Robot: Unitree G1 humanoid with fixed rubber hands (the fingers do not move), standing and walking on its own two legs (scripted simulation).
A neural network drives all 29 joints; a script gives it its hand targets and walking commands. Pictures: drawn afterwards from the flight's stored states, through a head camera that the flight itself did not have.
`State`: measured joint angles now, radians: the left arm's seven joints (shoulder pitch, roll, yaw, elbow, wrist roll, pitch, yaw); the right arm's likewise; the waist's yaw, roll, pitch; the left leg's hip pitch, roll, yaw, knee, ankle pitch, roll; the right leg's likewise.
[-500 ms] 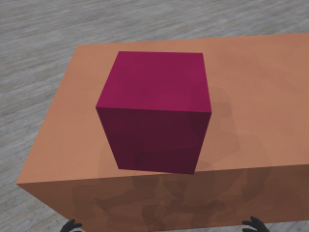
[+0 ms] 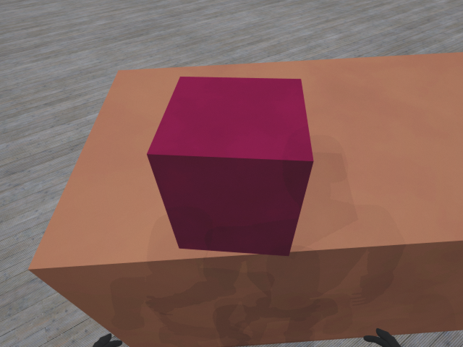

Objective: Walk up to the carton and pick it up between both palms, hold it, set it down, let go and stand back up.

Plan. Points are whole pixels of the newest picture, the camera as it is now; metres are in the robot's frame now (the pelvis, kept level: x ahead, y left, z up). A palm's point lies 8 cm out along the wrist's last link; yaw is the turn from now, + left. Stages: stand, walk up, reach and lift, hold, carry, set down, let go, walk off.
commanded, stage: stand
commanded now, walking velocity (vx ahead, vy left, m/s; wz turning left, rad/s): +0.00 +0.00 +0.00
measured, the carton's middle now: (236, 169) +0.40 -0.01 +0.10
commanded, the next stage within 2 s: none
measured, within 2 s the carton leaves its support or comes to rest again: neither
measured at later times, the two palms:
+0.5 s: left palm out of the picture +0.11 +0.27 -0.10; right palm out of the picture +0.08 -0.26 -0.11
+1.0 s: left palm out of the picture +0.10 +0.27 -0.10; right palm out of the picture +0.07 -0.26 -0.11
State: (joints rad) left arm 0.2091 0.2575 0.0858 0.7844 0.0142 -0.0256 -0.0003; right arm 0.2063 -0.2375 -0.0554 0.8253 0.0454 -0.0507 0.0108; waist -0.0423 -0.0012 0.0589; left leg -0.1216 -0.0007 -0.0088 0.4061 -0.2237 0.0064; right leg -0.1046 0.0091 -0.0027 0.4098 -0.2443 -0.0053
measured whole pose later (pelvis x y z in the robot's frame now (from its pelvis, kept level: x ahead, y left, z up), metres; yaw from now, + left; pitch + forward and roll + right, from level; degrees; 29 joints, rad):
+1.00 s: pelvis -0.01 +0.00 +0.00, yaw +0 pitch -4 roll +0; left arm 0.20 0.26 0.09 0.84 0.01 -0.03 0.00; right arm 0.21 -0.24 -0.06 0.87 0.05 -0.05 0.01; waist -0.04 0.00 0.06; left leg -0.12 0.00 -0.01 0.41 -0.21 0.01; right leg -0.10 0.01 0.00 0.41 -0.23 -0.01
